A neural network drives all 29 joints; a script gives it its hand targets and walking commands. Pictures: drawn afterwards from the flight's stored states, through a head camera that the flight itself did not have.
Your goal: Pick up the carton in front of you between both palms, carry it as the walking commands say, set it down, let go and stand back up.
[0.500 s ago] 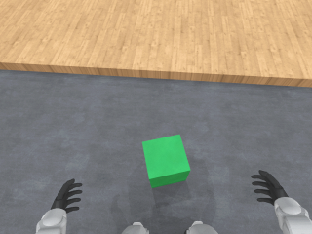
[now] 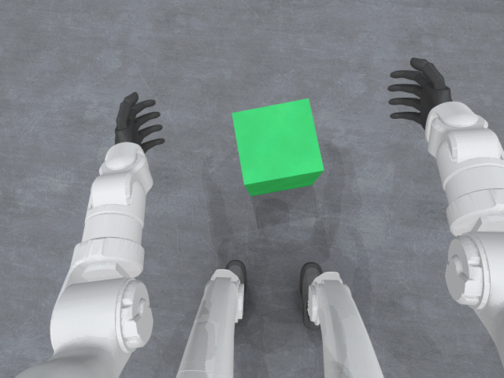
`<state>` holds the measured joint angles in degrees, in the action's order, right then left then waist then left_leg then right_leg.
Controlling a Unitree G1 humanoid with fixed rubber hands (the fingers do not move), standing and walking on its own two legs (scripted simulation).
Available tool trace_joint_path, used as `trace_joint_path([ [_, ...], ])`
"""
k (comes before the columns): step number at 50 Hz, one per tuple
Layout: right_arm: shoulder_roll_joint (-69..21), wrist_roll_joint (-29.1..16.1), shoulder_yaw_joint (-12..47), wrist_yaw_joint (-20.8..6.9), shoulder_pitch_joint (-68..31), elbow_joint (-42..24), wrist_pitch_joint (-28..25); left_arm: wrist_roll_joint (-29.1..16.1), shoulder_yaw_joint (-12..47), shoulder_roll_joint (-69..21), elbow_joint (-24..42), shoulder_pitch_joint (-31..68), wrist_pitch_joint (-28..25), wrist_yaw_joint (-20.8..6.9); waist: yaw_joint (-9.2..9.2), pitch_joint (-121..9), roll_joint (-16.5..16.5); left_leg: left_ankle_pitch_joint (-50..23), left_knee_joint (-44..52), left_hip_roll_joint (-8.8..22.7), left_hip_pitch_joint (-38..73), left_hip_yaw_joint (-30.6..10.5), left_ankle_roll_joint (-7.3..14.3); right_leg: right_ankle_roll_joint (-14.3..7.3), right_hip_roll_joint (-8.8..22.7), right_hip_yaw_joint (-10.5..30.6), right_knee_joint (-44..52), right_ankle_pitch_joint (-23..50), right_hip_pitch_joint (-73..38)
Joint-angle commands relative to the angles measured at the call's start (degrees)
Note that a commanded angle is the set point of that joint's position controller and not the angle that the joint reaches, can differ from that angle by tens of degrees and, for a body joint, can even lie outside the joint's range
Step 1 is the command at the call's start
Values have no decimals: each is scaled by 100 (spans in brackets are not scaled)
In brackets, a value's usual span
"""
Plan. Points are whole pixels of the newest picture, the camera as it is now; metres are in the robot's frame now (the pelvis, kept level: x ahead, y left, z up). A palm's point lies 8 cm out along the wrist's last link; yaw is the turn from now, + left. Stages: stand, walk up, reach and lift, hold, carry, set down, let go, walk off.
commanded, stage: reach and lift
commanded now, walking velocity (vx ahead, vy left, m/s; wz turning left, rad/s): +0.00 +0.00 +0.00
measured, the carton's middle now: (276, 153) +0.56 +0.01 -0.55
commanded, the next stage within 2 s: none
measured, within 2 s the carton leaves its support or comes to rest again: neither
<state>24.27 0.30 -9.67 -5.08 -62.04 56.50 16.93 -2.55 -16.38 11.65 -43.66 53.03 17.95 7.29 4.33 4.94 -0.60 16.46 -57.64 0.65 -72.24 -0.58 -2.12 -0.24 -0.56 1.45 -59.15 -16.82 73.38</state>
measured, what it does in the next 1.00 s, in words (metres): lowers itself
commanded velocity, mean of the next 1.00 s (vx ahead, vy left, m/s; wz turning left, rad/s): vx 0.00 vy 0.00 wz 0.00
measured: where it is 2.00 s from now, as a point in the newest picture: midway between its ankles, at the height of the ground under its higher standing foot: (273, 306)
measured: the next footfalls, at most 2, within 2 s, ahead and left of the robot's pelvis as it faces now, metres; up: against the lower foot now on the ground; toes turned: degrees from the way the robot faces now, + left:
none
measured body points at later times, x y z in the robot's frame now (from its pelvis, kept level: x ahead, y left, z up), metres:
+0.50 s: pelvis +0.04 -0.01 -0.03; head +0.39 -0.01 +0.25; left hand +0.54 +0.21 -0.18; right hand +0.62 -0.16 -0.18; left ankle +0.09 +0.14 -0.64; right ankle +0.09 -0.12 -0.64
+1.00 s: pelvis -0.02 +0.00 -0.25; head +0.36 -0.01 -0.02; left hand +0.53 +0.21 -0.41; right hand +0.60 -0.17 -0.42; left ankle +0.09 +0.14 -0.64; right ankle +0.09 -0.12 -0.64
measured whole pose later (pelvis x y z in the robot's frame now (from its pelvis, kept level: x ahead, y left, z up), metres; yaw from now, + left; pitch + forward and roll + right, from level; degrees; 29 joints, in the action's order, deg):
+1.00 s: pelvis -0.02 +0.00 -0.25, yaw +5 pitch +45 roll +5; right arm 30.9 -8.3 0.2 0.8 -93.1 65.9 10.1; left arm -8.9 -17.5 13.3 -54.2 82.5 9.6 10.4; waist 4.0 14.2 1.2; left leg 30.7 -111.7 -3.3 -126.3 -1.2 -4.8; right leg 2.0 -3.6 5.5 -115.1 -32.0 128.0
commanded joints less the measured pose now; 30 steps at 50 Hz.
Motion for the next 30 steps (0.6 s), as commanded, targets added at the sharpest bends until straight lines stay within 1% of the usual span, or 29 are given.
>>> trace_joint_path([
  [1,916,109,-187,-41,-2266,-150,-91,141,-329,584,391,1846,-91,64,151,-4968,-372,79,484,-297,1654,485,-167,134,-206,-143,575,-126,-2438],
  [5,909,290,-322,-72,-3079,138,-194,348,-653,447,340,2491,-200,73,229,-5306,-499,-112,361,-356,1391,573,-177,137,-256,-130,465,75,-2358],
  [9,818,489,-473,-77,-3730,150,-317,548,-974,302,501,2947,-329,41,297,-5746,-619,-596,227,-425,1201,651,-196,151,-307,-118,291,712,-2531],
  [11,769,612,-559,-62,-3889,79,-375,656,-1123,237,624,3003,-397,17,312,-6125,-681,-1017,176,-471,1158,679,-208,146,-325,-100,175,1328,-2833],
  [15,561,840,-691,-10,-3719,-250,-463,791,-1304,118,901,2730,-555,-55,288,-6947,-845,-2033,144,-581,1020,704,-187,124,-316,-18,-85,3053,-3755],
  [17,343,919,-777,4,-3522,-362,-544,842,-1357,-24,919,2539,-683,-107,265,-6933,-890,-2439,119,-609,720,682,-173,112,-290,58,-218,3785,-3895],
  [19,107,1007,-894,18,-3308,-418,-659,918,-1418,-184,842,2328,-847,-155,237,-6717,-928,-2686,66,-617,185,647,-167,94,-231,168,-369,4395,-3837],
  [21,-104,1099,-1032,43,-3110,-437,-777,1011,-1488,-313,728,2156,-1013,-191,181,-6461,-959,-2764,-25,-608,-390,611,-161,103,-173,244,-544,4727,-3580],
  [22,-168,1131,-1094,61,-3017,-419,-834,1063,-1525,-368,682,2110,-1085,-200,146,-6355,-920,-2798,-123,-595,-455,584,-160,131,-185,217,-625,4613,-3195],
  [24,-206,1143,-1157,106,-2854,-309,-954,1192,-1614,-463,577,2095,-1200,-202,107,-6144,-694,-2848,-500,-567,-144,531,-182,190,-277,74,-758,3816,-1857],
  [26,-226,1130,-1130,164,-2709,-160,-1053,1306,-1692,-515,412,2069,-1278,-201,115,-5896,-506,-2600,-970,-543,-200,526,-251,192,-315,22,-977,3040,-710],
  [28,-215,1126,-1126,243,-2578,-29,-1103,1310,-1708,-502,260,2050,-1328,-195,83,-5732,-441,-2418,-1430,-527,-606,525,-308,191,-315,38,-1352,2749,-79],
  [30,-107,1056,-1056,336,-2568,21,-1131,1167,-1610,-410,184,2110,-1358,-165,36,-5870,-428,-2388,-1893,-533,-860,517,-340,202,-319,43,-1790,2675,237],
])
